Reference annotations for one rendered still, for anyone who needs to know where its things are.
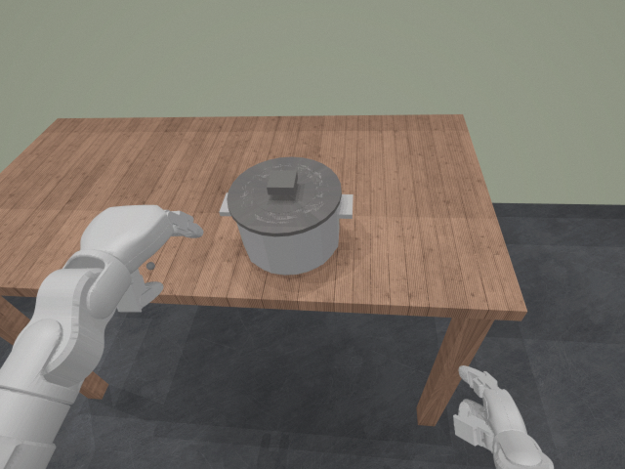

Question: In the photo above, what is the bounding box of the robot left hand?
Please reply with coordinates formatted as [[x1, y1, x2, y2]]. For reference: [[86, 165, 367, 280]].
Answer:
[[80, 205, 203, 312]]

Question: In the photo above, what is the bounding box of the left robot forearm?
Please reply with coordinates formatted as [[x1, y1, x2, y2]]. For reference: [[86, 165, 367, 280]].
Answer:
[[0, 249, 132, 469]]

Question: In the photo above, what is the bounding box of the knob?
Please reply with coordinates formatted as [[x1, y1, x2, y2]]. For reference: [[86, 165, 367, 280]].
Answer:
[[267, 170, 298, 195]]

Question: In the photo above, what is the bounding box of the pot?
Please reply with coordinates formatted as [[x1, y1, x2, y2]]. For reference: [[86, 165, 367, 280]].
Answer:
[[219, 192, 354, 276]]

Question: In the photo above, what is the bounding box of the right robot forearm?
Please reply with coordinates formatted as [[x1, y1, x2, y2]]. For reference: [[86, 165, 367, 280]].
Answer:
[[492, 430, 554, 469]]

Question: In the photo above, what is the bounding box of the robot right hand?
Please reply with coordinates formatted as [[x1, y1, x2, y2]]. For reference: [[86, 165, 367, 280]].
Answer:
[[453, 365, 527, 453]]

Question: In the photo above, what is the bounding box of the lid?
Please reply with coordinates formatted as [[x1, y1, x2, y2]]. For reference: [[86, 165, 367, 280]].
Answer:
[[227, 157, 342, 236]]

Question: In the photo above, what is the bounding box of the table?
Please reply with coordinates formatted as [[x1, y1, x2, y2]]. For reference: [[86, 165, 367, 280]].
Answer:
[[0, 114, 527, 426]]

